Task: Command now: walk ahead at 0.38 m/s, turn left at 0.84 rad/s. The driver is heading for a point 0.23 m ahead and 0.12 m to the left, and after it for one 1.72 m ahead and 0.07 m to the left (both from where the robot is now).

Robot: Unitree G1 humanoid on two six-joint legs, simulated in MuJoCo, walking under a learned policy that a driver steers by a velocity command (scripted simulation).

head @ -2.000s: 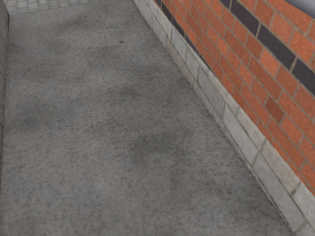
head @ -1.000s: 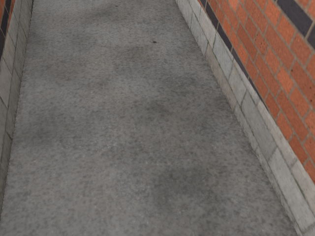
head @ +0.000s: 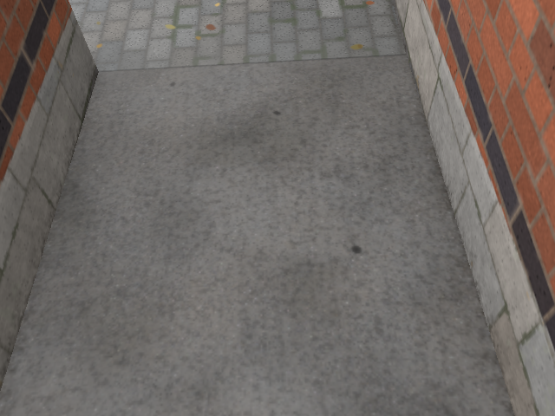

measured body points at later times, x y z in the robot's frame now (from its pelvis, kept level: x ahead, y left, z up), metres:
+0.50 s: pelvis +0.23 +0.02 -0.02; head +0.27 +0.05 +0.43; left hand +0.17 +0.33 -0.14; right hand +0.57 -0.11 -0.06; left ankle +0.23 +0.17 -0.73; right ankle +0.29 -0.13 -0.75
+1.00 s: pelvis +0.37 +0.05 -0.05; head +0.41 +0.04 +0.40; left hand +0.42 +0.36 -0.14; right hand +0.59 -0.18 -0.15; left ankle +0.23 +0.17 -0.71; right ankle +0.43 -0.02 -0.77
